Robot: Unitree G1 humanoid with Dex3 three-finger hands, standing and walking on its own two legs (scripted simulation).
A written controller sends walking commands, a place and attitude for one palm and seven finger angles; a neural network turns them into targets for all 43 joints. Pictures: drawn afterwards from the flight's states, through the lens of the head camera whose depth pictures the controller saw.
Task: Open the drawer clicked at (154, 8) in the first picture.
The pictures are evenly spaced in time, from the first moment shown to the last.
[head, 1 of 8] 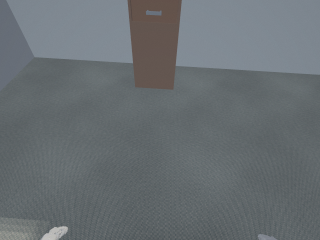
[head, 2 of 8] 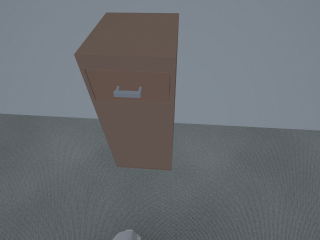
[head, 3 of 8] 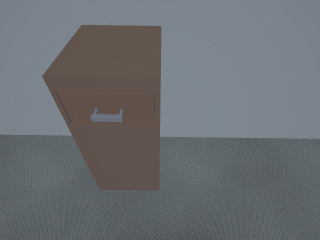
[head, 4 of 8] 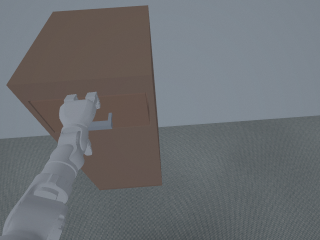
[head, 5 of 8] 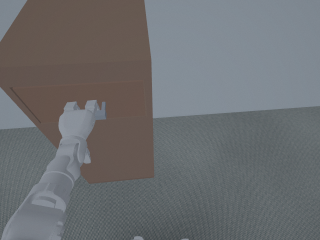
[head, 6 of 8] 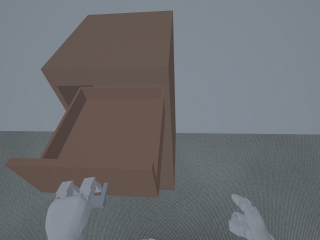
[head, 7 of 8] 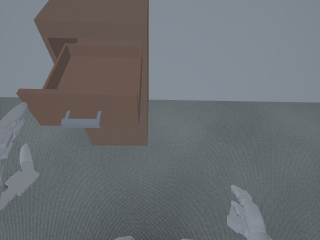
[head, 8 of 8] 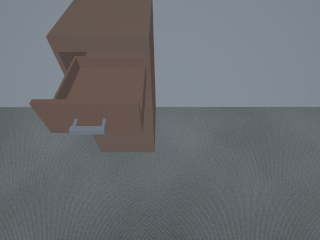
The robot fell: no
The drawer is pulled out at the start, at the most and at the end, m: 0.00 0.30 0.29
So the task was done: yes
